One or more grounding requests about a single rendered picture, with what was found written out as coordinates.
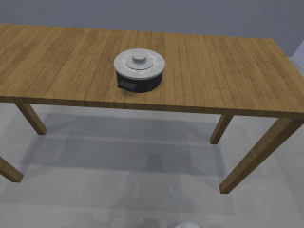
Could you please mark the knob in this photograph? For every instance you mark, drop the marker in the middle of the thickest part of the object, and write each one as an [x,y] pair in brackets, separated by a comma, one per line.
[139,57]

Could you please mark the table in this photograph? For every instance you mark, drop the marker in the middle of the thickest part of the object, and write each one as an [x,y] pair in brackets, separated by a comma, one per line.
[205,74]

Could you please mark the pot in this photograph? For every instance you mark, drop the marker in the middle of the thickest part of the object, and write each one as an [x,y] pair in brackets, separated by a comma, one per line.
[138,86]

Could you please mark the lid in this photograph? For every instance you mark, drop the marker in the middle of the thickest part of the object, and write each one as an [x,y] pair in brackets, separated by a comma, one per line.
[151,68]

